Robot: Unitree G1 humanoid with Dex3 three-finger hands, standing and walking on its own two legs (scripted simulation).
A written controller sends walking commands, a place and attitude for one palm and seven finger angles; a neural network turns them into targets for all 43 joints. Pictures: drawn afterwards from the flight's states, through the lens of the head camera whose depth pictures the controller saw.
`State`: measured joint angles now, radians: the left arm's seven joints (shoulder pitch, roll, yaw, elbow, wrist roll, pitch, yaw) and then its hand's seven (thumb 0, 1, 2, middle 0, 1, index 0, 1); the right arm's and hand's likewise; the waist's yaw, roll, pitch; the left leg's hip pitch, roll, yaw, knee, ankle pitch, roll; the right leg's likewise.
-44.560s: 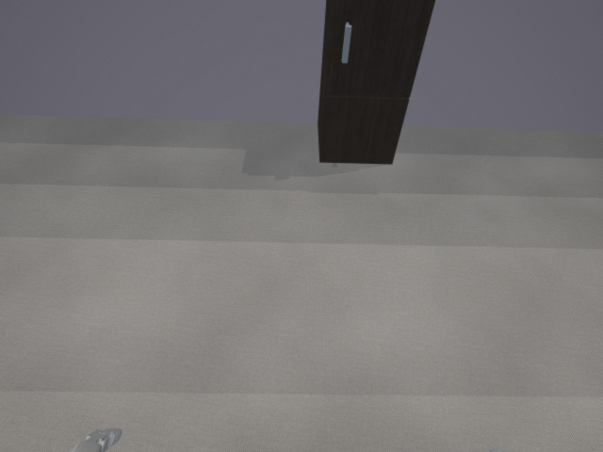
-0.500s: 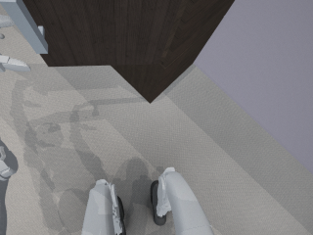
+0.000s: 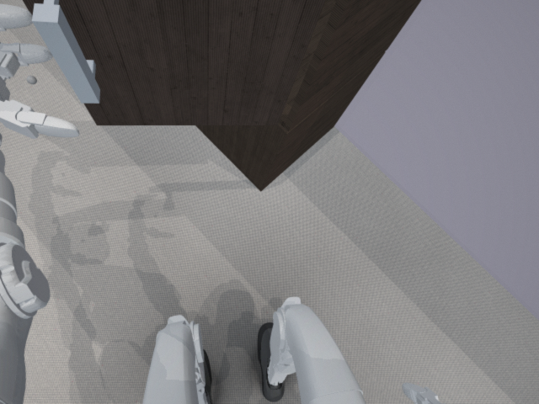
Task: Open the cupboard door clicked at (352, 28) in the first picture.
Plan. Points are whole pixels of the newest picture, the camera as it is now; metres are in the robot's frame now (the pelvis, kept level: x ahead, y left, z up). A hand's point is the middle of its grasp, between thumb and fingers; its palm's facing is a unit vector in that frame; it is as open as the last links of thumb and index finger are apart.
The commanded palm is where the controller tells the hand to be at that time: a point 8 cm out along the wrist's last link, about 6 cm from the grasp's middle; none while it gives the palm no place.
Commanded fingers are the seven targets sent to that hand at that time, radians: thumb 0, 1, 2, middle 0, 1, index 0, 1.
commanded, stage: move the hooked fingers beside the handle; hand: left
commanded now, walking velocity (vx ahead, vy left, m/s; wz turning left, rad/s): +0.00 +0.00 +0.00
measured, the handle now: (73, 47) +0.58 +0.21 +0.04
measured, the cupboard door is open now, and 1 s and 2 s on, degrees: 51 50 50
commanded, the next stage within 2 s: slide the fingers in behind the handle in 0.08 s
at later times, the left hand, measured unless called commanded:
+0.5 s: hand (36, 76) +0.54 +0.25 +0.04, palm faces +0.05 -1.00 -0.02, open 14.0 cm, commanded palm +0.53 +0.26 +0.03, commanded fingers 0.00 -0.50 0.30 -0.30 -1.20 -0.30 -1.20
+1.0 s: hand (75, 76) +0.54 +0.21 +0.03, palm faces +0.02 -1.00 -0.05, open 14.0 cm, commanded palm +0.53 +0.22 +0.03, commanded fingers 0.00 -0.50 0.30 -0.30 -1.20 -0.30 -1.20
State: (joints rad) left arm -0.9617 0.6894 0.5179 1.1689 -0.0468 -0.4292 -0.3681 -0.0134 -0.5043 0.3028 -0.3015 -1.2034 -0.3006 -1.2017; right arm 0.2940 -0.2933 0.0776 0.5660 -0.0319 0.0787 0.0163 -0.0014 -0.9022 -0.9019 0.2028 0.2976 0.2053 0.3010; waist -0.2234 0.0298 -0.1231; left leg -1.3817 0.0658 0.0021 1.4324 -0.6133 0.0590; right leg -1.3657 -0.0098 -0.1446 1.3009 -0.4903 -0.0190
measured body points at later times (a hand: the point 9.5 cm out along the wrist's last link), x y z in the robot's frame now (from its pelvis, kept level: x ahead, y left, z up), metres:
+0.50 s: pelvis +0.00 +0.00 +0.00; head +0.20 +0.05 +0.40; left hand +0.53 +0.31 +0.04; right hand +0.01 -0.27 -0.10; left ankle +0.01 +0.08 -0.59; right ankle +0.06 -0.12 -0.59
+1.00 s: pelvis +0.00 +0.00 +0.00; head +0.20 +0.05 +0.41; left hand +0.53 +0.26 +0.04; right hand +0.02 -0.26 -0.10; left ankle +0.01 +0.08 -0.59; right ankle +0.06 -0.12 -0.59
